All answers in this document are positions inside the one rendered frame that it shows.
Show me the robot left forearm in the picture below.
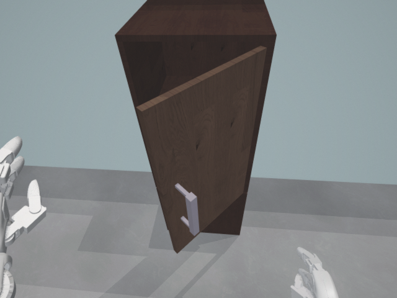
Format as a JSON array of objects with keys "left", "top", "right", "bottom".
[{"left": 0, "top": 253, "right": 16, "bottom": 298}]

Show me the cupboard door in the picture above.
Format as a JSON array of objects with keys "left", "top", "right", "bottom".
[{"left": 136, "top": 46, "right": 267, "bottom": 254}]

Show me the handle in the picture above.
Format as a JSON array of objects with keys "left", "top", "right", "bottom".
[{"left": 175, "top": 183, "right": 199, "bottom": 236}]

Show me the right robot hand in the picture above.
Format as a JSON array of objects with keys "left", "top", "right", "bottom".
[{"left": 291, "top": 247, "right": 339, "bottom": 298}]

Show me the left robot hand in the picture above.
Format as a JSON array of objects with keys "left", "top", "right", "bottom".
[{"left": 0, "top": 136, "right": 46, "bottom": 253}]

